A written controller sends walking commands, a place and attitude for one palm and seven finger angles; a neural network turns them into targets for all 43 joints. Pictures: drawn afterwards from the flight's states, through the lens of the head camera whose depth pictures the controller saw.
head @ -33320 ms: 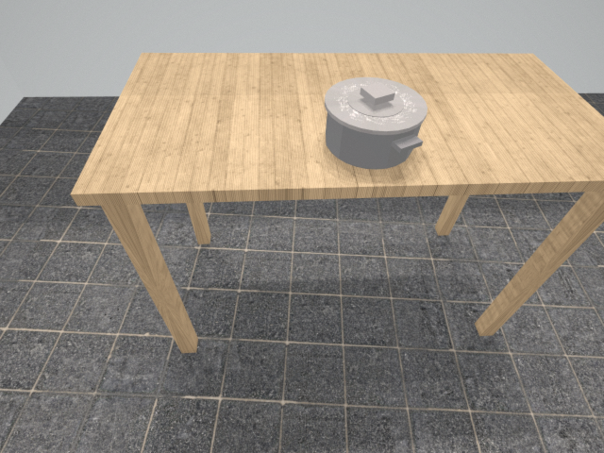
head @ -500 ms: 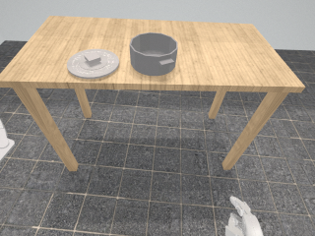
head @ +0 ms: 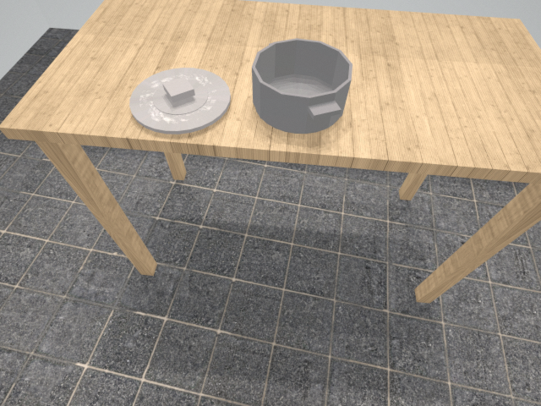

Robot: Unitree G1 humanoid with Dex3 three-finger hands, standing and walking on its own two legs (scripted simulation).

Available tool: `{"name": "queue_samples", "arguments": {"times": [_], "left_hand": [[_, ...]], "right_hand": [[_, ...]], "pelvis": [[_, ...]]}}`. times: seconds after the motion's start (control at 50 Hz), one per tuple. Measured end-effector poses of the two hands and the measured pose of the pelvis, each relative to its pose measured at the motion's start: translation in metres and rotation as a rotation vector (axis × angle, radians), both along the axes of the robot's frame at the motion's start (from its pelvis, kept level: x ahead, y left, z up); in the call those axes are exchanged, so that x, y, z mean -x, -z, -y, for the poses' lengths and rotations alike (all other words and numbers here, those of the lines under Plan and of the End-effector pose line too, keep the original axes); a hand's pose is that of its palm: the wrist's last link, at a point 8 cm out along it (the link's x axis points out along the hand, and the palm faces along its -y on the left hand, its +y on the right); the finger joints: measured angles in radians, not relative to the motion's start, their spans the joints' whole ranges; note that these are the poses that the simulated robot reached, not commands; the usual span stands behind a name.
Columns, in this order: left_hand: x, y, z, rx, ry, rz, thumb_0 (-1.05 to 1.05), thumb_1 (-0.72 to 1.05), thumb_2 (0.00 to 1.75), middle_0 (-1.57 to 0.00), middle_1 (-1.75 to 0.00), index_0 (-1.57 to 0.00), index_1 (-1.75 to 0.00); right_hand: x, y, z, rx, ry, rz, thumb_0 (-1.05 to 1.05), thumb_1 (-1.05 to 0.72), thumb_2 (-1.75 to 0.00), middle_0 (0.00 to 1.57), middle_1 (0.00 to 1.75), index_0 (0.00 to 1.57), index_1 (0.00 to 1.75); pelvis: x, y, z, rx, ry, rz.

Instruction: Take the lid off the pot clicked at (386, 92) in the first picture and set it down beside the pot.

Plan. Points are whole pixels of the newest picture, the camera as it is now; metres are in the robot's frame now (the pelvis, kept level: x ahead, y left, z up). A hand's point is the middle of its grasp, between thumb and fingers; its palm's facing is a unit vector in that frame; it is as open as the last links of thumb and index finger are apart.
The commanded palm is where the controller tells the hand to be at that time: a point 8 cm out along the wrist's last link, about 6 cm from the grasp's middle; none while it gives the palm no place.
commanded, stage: stop stepping back and stand still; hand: left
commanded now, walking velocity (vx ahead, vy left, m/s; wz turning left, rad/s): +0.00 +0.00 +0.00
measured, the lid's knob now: (178, 89) +0.66 +0.21 +0.06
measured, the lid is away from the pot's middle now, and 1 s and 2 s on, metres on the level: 0.24 0.24 0.24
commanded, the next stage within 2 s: let the arm hang, fingers relaxed in 0.46 s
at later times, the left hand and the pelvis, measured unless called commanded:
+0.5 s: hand out of the picture +0.12 +0.17 -0.16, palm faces -0.01 -0.98 -0.18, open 7.4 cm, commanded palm none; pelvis +0.04 +0.00 +0.01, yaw -2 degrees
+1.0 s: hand out of the picture +0.08 +0.20 -0.17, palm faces -0.01 -0.98 -0.21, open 7.3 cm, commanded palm none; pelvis +0.05 +0.02 +0.01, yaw -3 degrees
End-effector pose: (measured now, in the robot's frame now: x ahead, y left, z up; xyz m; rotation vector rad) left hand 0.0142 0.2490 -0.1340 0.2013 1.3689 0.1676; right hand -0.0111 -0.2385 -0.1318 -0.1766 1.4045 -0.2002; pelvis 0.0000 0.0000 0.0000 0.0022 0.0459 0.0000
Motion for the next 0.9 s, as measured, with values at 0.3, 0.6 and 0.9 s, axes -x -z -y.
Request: {"name": "queue_samples", "arguments": {"times": [0.3, 0.6, 0.9], "left_hand": [[-0.069, -0.005, 0.019, 0.011, 0.015, 0.069, 0.01, 0.91, 0.90, -0.20, -0.30, -0.20, -0.29], [-0.101, 0.001, 0.023, 0.053, 0.037, 0.124, 0.00, 0.91, 0.90, -0.20, -0.30, -0.20, -0.30], [-0.067, 0.008, 0.004, 0.027, 0.016, 0.003, 0.01, 0.91, 0.90, -0.20, -0.30, -0.20, -0.29]], "right_hand": [[-0.044, 0.005, -0.016, -0.039, 0.070, 0.040, 0.01, -0.92, -0.90, 0.20, 0.30, 0.20, 0.30], [-0.044, -0.001, -0.021, -0.010, 0.102, 0.045, 0.00, -0.91, -0.90, 0.20, 0.30, 0.20, 0.30], [-0.015, 0.004, -0.043, -0.034, 0.127, -0.063, 0.00, -0.91, -0.90, 0.20, 0.30, 0.20, 0.30]], "pelvis": [[-0.036, -0.008, -0.001, 0.003, 0.024, 0.005], [-0.043, -0.008, -0.008, 0.020, 0.034, 0.004], [-0.046, -0.004, -0.018, 0.020, 0.045, -0.002]]}}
